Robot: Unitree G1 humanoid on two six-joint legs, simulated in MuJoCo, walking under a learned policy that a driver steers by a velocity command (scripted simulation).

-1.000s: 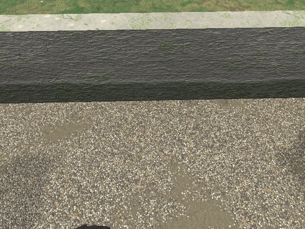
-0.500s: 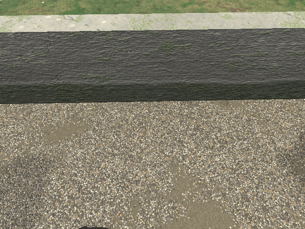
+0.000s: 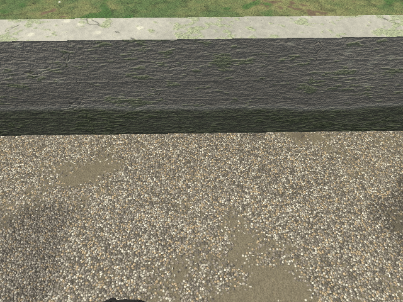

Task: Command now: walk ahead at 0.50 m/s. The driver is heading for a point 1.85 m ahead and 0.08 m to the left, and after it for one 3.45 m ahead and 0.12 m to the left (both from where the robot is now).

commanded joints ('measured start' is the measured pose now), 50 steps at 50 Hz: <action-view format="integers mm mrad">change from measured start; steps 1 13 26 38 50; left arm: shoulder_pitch -45 19 -2 -22 -38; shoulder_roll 61 107 105 129 126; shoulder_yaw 19 31 41 55 60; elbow -77 -1 24 -26 -50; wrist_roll -7 -6 -18 -3 5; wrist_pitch -19 -26 -19 -5 -2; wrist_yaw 9 -2 14 15 3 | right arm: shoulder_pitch -55 -1 13 1 -19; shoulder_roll -66 -109 -101 -117 -116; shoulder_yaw -21 -31 -32 -32 -35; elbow -78 -19 25 -36 -74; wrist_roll -2 10 15 2 -2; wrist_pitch -21 -4 -19 -1 6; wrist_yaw -4 4 -9 -8 0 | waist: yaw -6 0 -12 -11 -25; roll -5 -4 -6 -7 8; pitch -126 -72 -46 -52 -48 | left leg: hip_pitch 113 167 130 15 22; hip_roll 17 94 68 42 50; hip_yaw -29 -100 -77 -53 -68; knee -54 -283 -288 -178 -169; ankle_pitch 161 453 249 224 232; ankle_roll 24 15 21 43 61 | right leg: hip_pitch -37 97 65 44 -13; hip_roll -82 -157 -127 -105 -90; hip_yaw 97 128 124 123 117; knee -143 -321 -353 -209 -174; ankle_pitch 221 584 368 379 272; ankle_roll -18 -12 -26 -42 -22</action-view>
